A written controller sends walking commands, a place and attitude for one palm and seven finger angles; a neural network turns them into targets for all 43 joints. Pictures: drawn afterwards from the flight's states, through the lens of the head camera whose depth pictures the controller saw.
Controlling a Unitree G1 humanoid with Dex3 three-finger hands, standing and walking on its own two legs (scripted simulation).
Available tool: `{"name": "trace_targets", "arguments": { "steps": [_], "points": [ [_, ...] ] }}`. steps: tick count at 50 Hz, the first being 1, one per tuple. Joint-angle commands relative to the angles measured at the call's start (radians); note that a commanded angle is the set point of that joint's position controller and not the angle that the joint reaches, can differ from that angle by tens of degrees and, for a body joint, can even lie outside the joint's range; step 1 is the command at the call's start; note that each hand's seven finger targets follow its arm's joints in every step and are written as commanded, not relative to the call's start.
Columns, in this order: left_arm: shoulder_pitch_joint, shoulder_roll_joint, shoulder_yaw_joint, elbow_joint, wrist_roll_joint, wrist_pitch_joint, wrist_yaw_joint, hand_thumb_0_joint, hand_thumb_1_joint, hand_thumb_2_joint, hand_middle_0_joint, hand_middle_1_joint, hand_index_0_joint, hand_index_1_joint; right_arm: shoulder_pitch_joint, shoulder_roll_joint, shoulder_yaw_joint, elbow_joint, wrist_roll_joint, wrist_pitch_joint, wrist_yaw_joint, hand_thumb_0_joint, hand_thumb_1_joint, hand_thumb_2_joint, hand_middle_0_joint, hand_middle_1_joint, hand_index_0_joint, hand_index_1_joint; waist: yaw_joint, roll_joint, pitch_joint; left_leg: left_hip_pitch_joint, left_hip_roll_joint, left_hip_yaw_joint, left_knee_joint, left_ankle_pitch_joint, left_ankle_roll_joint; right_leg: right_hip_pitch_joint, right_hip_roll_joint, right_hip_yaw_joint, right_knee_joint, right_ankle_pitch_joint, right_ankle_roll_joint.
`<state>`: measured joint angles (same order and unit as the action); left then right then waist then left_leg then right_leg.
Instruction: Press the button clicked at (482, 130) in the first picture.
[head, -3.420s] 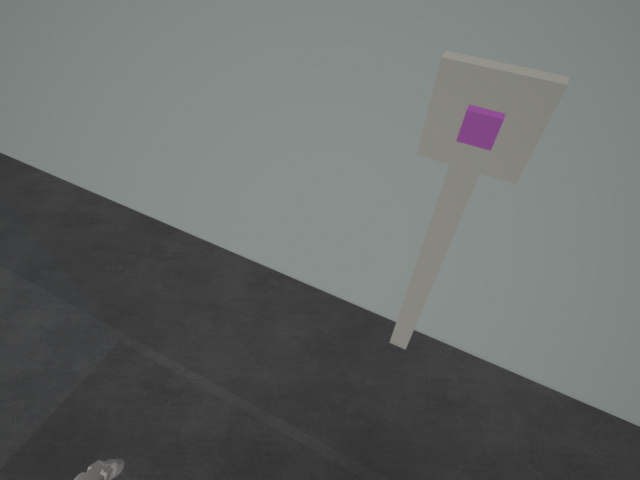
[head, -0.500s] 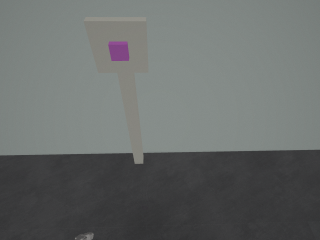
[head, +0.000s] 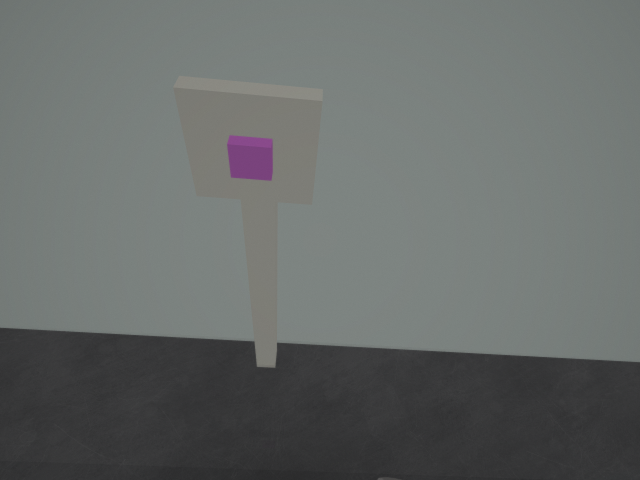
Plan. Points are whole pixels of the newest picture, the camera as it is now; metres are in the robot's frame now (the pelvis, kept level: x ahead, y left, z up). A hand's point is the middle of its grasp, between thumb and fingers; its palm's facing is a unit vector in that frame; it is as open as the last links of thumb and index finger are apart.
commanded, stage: come to a stop and stand still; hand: left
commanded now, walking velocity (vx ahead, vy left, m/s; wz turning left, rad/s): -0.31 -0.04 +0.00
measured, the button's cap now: (251, 157) +0.51 +0.15 +0.11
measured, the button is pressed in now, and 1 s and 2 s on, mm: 0 0 0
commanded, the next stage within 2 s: look again from close up in 1.12 s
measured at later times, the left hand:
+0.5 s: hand out of the picture +0.07 +0.14 -0.16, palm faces +0.09 -0.96 -0.26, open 7.3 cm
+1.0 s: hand out of the picture -0.03 +0.19 -0.18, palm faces +0.06 -0.98 -0.20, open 7.4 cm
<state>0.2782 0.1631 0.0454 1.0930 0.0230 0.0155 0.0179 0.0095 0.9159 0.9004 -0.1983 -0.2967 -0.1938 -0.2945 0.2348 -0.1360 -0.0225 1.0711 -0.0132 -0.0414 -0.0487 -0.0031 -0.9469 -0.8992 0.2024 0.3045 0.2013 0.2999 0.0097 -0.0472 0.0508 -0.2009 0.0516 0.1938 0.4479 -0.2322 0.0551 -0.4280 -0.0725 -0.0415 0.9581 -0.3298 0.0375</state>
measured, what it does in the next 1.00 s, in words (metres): steps on the spot: right foot, then left foot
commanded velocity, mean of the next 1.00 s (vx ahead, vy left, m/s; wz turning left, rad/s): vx -0.04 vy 0.06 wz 0.00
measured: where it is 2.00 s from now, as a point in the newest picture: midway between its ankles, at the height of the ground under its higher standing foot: outside the picture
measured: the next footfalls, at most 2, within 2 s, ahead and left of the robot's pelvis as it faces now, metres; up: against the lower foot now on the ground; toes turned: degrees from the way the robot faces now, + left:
right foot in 0.20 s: +0.10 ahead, -0.17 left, +0.00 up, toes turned -7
left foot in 0.66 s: +0.00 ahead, +0.11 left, +0.00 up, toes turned +6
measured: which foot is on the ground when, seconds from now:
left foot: down 0.00-0.22, up 0.24-0.64, down 0.66-1.00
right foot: up 0.00-0.18, down 0.20-0.68, up 0.70-0.94, down 0.96-1.00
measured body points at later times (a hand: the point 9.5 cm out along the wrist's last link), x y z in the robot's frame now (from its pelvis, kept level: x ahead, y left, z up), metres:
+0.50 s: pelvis +0.01 -0.05 +0.00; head +0.04 -0.08 +0.44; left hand +0.07 +0.19 -0.14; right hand +0.07 -0.30 -0.17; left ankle -0.05 +0.10 -0.67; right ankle +0.06 -0.16 -0.74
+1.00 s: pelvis -0.01 +0.02 +0.00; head +0.01 +0.02 +0.45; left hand -0.03 +0.24 -0.17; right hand -0.02 -0.20 -0.17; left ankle -0.04 +0.11 -0.74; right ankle -0.03 -0.11 -0.74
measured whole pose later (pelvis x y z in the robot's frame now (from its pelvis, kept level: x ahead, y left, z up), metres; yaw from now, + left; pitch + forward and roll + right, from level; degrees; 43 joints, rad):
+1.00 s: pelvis -0.01 +0.02 +0.00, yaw +1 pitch +0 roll +1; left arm 0.28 0.15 0.02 1.14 0.01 0.01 0.04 0.01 0.91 0.90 -0.20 -0.30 -0.19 -0.29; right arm 0.29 -0.13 -0.01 1.13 0.00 -0.01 -0.04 0.01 -0.92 -0.90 0.20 0.30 0.20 0.30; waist 0.00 -0.02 0.03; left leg -0.16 -0.03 0.10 0.44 -0.29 0.04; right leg -0.18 -0.05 -0.04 0.47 -0.28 0.02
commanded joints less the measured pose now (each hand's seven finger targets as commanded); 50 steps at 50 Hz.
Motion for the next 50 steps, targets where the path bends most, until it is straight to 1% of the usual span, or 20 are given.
{"name": "trace_targets", "arguments": {
  "steps": [1,6,8,9,10,11,13,15,18,27,31,32,33,34,35,38,44,46,48,50],
  "points": [
    [0.075,0.033,0.007,-0.044,0.004,0.023,0.01,0.0,0.9,0.9,-0.2,-0.3,-0.2,-0.3,0.046,-0.154,-0.047,-0.025,0.001,0.014,-0.006,0.0,-0.9,-0.9,0.2,0.3,0.2,0.3,-0.005,0.199,-0.03,0.059,0.257,-0.11,-0.097,0.747,0.083,0.02,0.003,-0.022,-0.104,0.02,0.007],
    [0.035,0.047,0.022,-0.086,0.001,0.017,0.012,0.0,0.9,0.9,-0.2,-0.3,-0.2,-0.3,-0.006,-0.182,-0.078,-0.044,-0.014,0.045,0.004,0.0,-0.9,-0.9,0.2,0.3,0.2,0.3,0.001,0.268,-0.018,0.025,0.27,-0.135,-0.026,0.612,0.077,0.071,0.009,-0.024,-0.201,0.006,-0.02],
    [0.065,0.063,0.028,-0.084,0.004,0.003,0.011,0.0,0.9,0.9,-0.2,-0.3,-0.2,-0.3,-0.006,-0.174,-0.082,-0.051,-0.011,0.053,0.012,0.0,-0.9,-0.9,0.2,0.3,0.2,0.3,0.019,0.206,-0.038,-0.022,0.225,-0.121,0.05,0.425,0.031,0.176,0.01,-0.045,-0.369,0.153,-0.017],
    [0.091,0.1,0.031,-0.083,0.01,-0.01,0.013,0.0,0.9,0.9,-0.2,-0.3,-0.2,-0.3,0.017,-0.156,-0.082,-0.053,-0.007,0.057,0.018,0.0,-0.9,-0.9,0.2,0.3,0.2,0.3,0.027,0.096,-0.064,-0.045,0.165,-0.082,0.152,0.252,-0.018,0.241,-0.036,-0.012,-0.481,0.356,-0.018],
    [0.087,0.188,0.044,-0.093,0.021,-0.024,0.023,0.0,0.9,0.9,-0.2,-0.3,-0.2,-0.3,0.074,-0.084,-0.072,-0.065,0.001,0.059,0.025,0.0,-0.9,-0.9,0.2,0.3,0.2,0.3,0.011,-0.179,-0.104,-0.181,0.031,-0.025,0.347,-0.142,-0.078,0.321,-0.253,0.246,-0.547,0.674,-0.088],
    [0.098,0.231,0.043,-0.105,0.009,-0.022,0.02,0.0,0.9,0.9,-0.2,-0.3,-0.2,-0.3,0.084,-0.081,-0.073,-0.079,0.006,0.072,0.023,0.0,-0.9,-0.9,0.2,0.3,0.2,0.3,0.026,-0.208,-0.139,-0.19,-0.036,-0.123,0.507,-0.412,-0.08,0.281,-0.375,0.291,-0.579,0.843,-0.185],
    [0.033,0.212,0.043,-0.118,0.006,-0.022,0.027,0.0,0.9,0.9,-0.2,-0.3,-0.2,-0.3,0.05,-0.088,-0.072,-0.082,0.0,0.095,0.021,0.0,-0.9,-0.9,0.2,0.3,0.2,0.3,0.014,-0.229,-0.131,-0.256,-0.031,-0.227,0.712,-0.372,-0.084,0.242,-0.342,0.309,-0.599,0.711,-0.215],
    [-0.029,0.173,0.037,-0.134,0.004,-0.021,0.036,0.0,0.9,0.9,-0.2,-0.3,-0.2,-0.3,0.033,-0.115,-0.074,-0.069,-0.006,0.099,0.031,0.0,-0.9,-0.9,0.2,0.3,0.2,0.3,0.0,-0.125,-0.082,-0.302,-0.011,-0.233,0.798,-0.232,-0.099,0.231,-0.291,0.215,-0.591,0.63,-0.195],
    [-0.016,0.177,0.041,-0.139,0.003,-0.025,0.038,0.0,0.9,0.9,-0.2,-0.3,-0.2,-0.3,0.009,-0.125,-0.071,-0.076,-0.011,0.103,0.041,0.0,-0.9,-0.9,0.2,0.3,0.2,0.3,0.02,-0.122,-0.101,-0.327,-0.015,-0.233,0.776,-0.162,-0.12,0.272,-0.275,0.18,-0.604,0.537,-0.187],
    [-0.016,0.222,0.052,-0.141,0.02,-0.009,0.021,0.0,0.9,0.9,-0.2,-0.3,-0.2,-0.3,-0.014,-0.111,-0.051,-0.104,-0.003,0.083,0.054,0.0,-0.9,-0.9,0.2,0.3,0.2,0.3,0.041,-0.165,-0.057,-0.167,-0.011,-0.144,0.348,-0.214,-0.101,0.202,-0.245,0.181,-0.713,0.062,-0.18],
    [-0.062,0.213,0.049,-0.131,0.009,0.008,0.016,0.0,0.9,0.9,-0.2,-0.3,-0.2,-0.3,0.134,-0.096,-0.039,-0.06,0.001,0.063,0.045,0.0,-0.9,-0.9,0.2,0.3,0.2,0.3,-0.028,-0.125,-0.07,0.08,-0.032,-0.091,0.008,-0.063,-0.077,0.06,-0.175,0.126,-0.664,-0.085,-0.111],
    [-0.063,0.177,0.037,-0.133,-0.001,0.014,0.012,0.0,0.9,0.9,-0.2,-0.3,-0.2,-0.3,0.161,-0.123,-0.038,-0.051,-0.001,0.055,0.042,0.0,-0.9,-0.9,0.2,0.3,0.2,0.3,-0.036,-0.004,-0.053,0.117,0.008,-0.147,-0.084,-0.08,-0.067,-0.011,-0.118,0.079,-0.582,-0.139,-0.069],
    [-0.05,0.116,0.027,-0.144,-0.009,0.019,0.008,0.0,0.9,0.9,-0.2,-0.3,-0.2,-0.3,0.146,-0.182,-0.048,-0.067,-0.012,0.048,0.039,0.0,-0.9,-0.9,0.2,0.3,0.2,0.3,-0.03,0.227,-0.012,0.02,0.17,-0.375,-0.223,-0.225,-0.015,-0.051,-0.027,-0.004,-0.429,-0.138,-0.024],
    [-0.06,0.087,0.021,-0.155,-0.008,0.02,0.005,0.0,0.9,0.9,-0.2,-0.3,-0.2,-0.3,0.079,-0.233,-0.05,-0.109,-0.012,0.051,0.032,0.0,-0.9,-0.9,0.2,0.3,0.2,0.3,-0.017,0.309,0.053,-0.17,0.278,-0.484,-0.326,-0.337,0.039,-0.01,0.019,-0.04,-0.29,-0.11,-0.01],
    [-0.078,0.09,0.021,-0.136,0.004,0.03,0.008,0.0,0.9,0.9,-0.2,-0.3,-0.2,-0.3,0.016,-0.218,-0.047,-0.108,-0.014,0.046,0.024,0.0,-0.9,-0.9,0.2,0.3,0.2,0.3,-0.014,0.352,0.079,-0.247,0.261,-0.494,-0.375,-0.35,0.05,0.021,0.014,0.024,-0.186,-0.113,-0.013],
    [0.025,0.086,0.017,-0.066,0.006,0.022,-0.001,0.0,0.9,0.9,-0.2,-0.3,-0.2,-0.3,-0.048,-0.154,-0.018,-0.093,-0.007,0.035,0.009,0.0,-0.9,-0.9,0.2,0.3,0.2,0.3,0.04,0.245,0.056,-0.124,0.155,-0.306,-0.273,-0.064,0.051,0.006,0.024,0.049,-0.057,-0.032,-0.018],
    [-0.013,0.058,-0.014,-0.04,-0.008,-0.006,0.01,0.0,0.9,0.9,-0.2,-0.3,-0.2,-0.3,0.115,-0.14,-0.022,0.004,-0.002,0.019,-0.003,0.0,-0.9,-0.9,0.2,0.3,0.2,0.3,-0.021,0.169,-0.047,0.178,0.173,-0.289,-0.11,0.604,0.09,0.083,0.013,0.008,-0.39,-0.056,-0.007],
    [0.055,0.06,-0.018,0.001,-0.012,-0.019,0.015,0.0,0.9,0.9,-0.2,-0.3,-0.2,-0.3,0.122,-0.135,-0.021,0.022,0.007,0.014,-0.003,0.0,-0.9,-0.9,0.2,0.3,0.2,0.3,0.002,0.141,-0.092,0.174,0.139,-0.266,-0.05,0.597,0.044,0.22,0.007,0.007,-0.589,0.152,-0.014],
    [0.079,0.089,-0.022,0.032,-0.013,-0.031,0.024,0.0,0.9,0.9,-0.2,-0.3,-0.2,-0.3,0.126,-0.09,-0.011,0.027,0.017,0.008,0.001,0.0,-0.9,-0.9,0.2,0.3,0.2,0.3,-0.011,0.056,-0.088,0.046,0.083,-0.229,-0.055,0.379,-0.021,0.351,-0.083,0.087,-0.581,0.431,-0.056],
    [0.071,0.079,-0.024,0.042,-0.014,-0.034,0.027,0.0,0.9,0.9,-0.2,-0.3,-0.2,-0.3,0.116,-0.084,-0.006,0.042,0.009,0.017,0.003,0.0,-0.9,-0.9,0.2,0.3,0.2,0.3,-0.013,-0.034,-0.06,0.053,0.067,-0.219,-0.082,0.318,-0.037,0.32,-0.077,0.09,-0.544,0.478,-0.072]
  ]
}}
